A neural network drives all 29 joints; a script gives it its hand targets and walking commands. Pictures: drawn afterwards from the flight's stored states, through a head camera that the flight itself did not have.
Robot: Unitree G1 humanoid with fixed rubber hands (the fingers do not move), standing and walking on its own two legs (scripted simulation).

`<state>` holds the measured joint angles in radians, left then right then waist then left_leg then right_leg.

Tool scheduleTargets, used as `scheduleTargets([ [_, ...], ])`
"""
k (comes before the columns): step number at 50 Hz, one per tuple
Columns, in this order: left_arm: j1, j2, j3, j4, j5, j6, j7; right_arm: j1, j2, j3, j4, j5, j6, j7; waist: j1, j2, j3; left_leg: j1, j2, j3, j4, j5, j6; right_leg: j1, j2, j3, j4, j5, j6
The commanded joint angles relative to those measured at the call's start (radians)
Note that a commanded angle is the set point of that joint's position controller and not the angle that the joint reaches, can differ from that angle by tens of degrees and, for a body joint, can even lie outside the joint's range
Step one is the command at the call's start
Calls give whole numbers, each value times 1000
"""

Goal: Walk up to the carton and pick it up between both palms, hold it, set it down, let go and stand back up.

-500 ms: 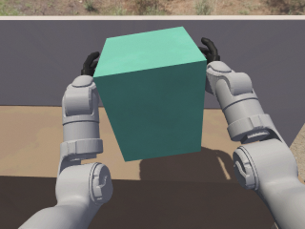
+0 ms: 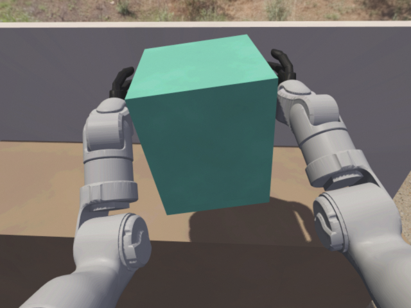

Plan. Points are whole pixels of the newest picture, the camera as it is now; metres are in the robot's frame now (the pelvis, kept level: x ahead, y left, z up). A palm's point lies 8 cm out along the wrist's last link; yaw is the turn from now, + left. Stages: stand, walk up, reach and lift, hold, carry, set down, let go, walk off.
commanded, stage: hold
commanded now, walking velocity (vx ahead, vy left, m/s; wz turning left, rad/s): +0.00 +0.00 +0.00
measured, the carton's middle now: (206, 125) +0.38 +0.00 +0.24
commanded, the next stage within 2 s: none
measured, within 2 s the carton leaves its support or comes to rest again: neither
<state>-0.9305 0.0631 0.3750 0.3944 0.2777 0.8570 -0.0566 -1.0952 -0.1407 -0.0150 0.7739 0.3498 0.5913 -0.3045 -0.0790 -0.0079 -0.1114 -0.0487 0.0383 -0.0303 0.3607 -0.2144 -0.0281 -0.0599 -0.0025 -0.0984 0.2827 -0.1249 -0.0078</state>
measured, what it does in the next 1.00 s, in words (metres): stands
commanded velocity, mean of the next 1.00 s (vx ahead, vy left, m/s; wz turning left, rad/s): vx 0.00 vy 0.00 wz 0.00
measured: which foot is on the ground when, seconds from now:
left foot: down 0.00-1.00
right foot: down 0.00-1.00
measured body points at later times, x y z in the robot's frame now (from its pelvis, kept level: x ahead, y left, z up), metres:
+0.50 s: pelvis +0.00 +0.00 +0.00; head -0.08 +0.02 +0.44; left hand +0.39 +0.16 +0.28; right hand +0.39 -0.14 +0.30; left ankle +0.00 +0.13 -0.75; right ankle +0.03 -0.11 -0.75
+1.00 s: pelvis +0.00 +0.00 +0.00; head -0.08 +0.02 +0.44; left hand +0.39 +0.16 +0.28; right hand +0.39 -0.14 +0.30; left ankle +0.00 +0.13 -0.75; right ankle +0.03 -0.11 -0.75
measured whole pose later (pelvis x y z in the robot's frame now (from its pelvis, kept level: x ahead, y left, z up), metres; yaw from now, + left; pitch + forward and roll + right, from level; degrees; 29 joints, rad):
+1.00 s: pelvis +0.00 +0.00 +0.00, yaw +0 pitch -6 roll -1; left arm -0.91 0.06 0.36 0.35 0.28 0.87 -0.06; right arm -1.08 -0.14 0.00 0.74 0.36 0.60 -0.31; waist -0.08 -0.01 -0.11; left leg -0.04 0.04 -0.03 0.36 -0.22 -0.03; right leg -0.05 0.00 -0.09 0.28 -0.13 -0.01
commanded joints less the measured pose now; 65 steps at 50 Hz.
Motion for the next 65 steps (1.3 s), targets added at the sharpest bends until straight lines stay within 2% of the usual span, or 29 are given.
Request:
scheduleTargets([
  [1, -757, -572, -347, -95, -152, -72, -127, -710, 678, 214, -271, 145, -15, 126, -10, 48, -278, -161, -95, 25, -76, 158, -17, 277, 73, 77, 16, 135, 45],
  [3, -762, -578, -360, -111, -161, -73, -123, -717, 679, 220, -292, 156, -15, 127, -16, 52, -300, -141, -94, 24, -65, 188, -26, 275, 78, 69, 19, 151, 43],
  [5, -751, -566, -350, -98, -155, -71, -124, -715, 686, 230, -284, 159, -11, 126, -8, 35, -287, -140, -97, 24, -63, 193, -23, 269, 78, 65, 18, 150, 48],
  [10, -726, -572, -361, -141, -156, -67, -121, -703, 683, 257, -326, 181, -13, 118, -5, 42, -314, -102, -99, 24, -46, 262, -29, 284, 81, 69, 24, 213, 48],
  [13, -724, -573, -372, -158, -155, -60, -121, -684, 673, 248, -316, 175, -8, 118, -17, 54, -283, -111, -96, 26, -49, 248, -34, 279, 83, 65, 21, 187, 47],
  [16, -739, -588, -376, -151, -156, -58, -121, -694, 674, 241, -311, 166, -9, 124, -12, 61, -274, -125, -90, 25, -61, 215, -34, 268, 87, 64, 21, 151, 42],
  [20, -742, -588, -385, -169, -162, -62, -114, -694, 684, 253, -323, 172, -12, 128, -7, 58, -307, -115, -91, 23, -52, 236, -36, 281, 85, 63, 27, 175, 43],
  [25, -735, -578, -367, -127, -146, -59, -117, -686, 670, 229, -277, 154, -8, 133, -11, 60, -252, -138, -90, 23, -70, 200, -28, 266, 83, 65, 16, 139, 44],
  [26, -735, -584, -357, -121, -147, -60, -118, -697, 674, 232, -283, 153, -10, 134, -2, 47, -258, -138, -87, 26, -73, 193, -26, 273, 86, 60, 18, 136, 43],
  [30, -746, -588, -380, -153, -165, -66, -119, -695, 682, 240, -303, 164, -11, 130, -16, 56, -307, -114, -94, 23, -55, 229, -31, 283, 82, 68, 25, 177, 45],
  [31, -737, -587, -375, -149, -163, -64, -118, -697, 682, 245, -313, 169, -13, 128, -8, 53, -298, -117, -97, 24, -54, 234, -31, 281, 82, 66, 21, 187, 46],
  [34, -724, -572, -363, -127, -151, -58, -122, -695, 666, 236, -302, 155, -8, 124, -18, 44, -278, -124, -96, 26, -56, 218, -29, 283, 81, 68, 17, 173, 48],
  [37, -734, -573, -358, -108, -150, -60, -125, -710, 684, 232, -300, 154, -11, 126, -6, 36, -265, -154, -92, 27, -74, 177, -21, 288, 80, 67, 17, 140, 46],
  [42, -750, -580, -370, -158, -162, -66, -121, -705, 691, 249, -321, 175, -11, 122, -7, 49, -304, -122, -99, 25, -52, 240, -29, 282, 81, 72, 26, 200, 48],
  [45, -723, -561, -354, -133, -152, -60, -122, -698, 685, 252, -323, 172, -8, 118, -1, 36, -287, -124, -102, 27, -54, 223, -24, 284, 76, 72, 18, 196, 55],
  [48, -731, -570, -361, -127, -150, -59, -124, -703, 682, 242, -320, 162, -10, 119, -6, 42, -280, -128, -97, 26, -63, 194, -23, 273, 80, 67, 16, 161, 52],
  [56, -725, -576, -368, -142, -150, -56, -126, -681, 667, 237, -304, 158, -7, 120, -23, 56, -273, -111, -96, 29, -56, 236, -34, 277, 82, 64, 18, 179, 46],
  [59, -745, -595, -386, -160, -162, -62, -124, -709, 685, 242, -342, 165, -15, 123, -19, 63, -308, -126, -94, 22, -58, 212, -33, 294, 79, 67, 25, 170, 45],
  [63, -734, -584, -371, -131, -152, -62, -122, -691, 678, 238, -298, 153, -9, 127, -9, 56, -274, -136, -93, 22, -68, 196, -31, 278, 82, 66, 21, 149, 43],
  [65, -740, -589, -373, -137, -156, -65, -118, -719, 690, 252, -327, 164, -16, 130, -3, 48, -302, -129, -93, 25, -63, 217, -30, 287, 84, 62, 25, 169, 46],
])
